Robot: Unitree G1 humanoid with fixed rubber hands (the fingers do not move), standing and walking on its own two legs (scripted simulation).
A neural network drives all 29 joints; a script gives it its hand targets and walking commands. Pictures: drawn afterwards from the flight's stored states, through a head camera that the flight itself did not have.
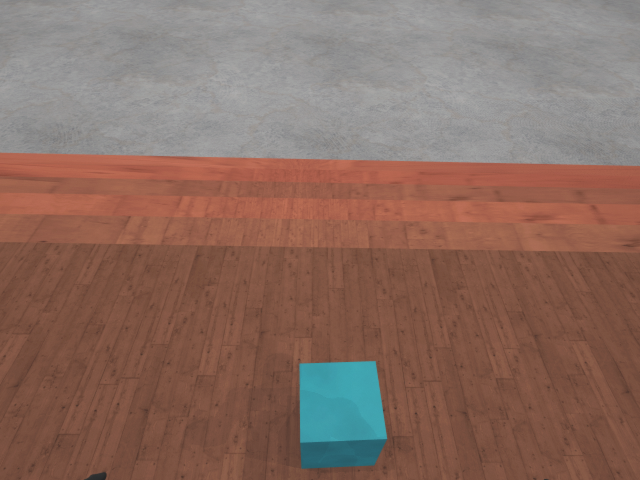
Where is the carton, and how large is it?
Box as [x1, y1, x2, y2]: [300, 361, 386, 468]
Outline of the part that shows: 375,361 300,364 301,468 374,464 386,439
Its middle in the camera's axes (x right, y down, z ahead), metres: +0.05 +0.48 +1.09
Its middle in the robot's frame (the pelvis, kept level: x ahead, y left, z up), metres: +0.44 -0.04 -0.66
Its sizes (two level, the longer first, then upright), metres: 0.210 0.200 0.250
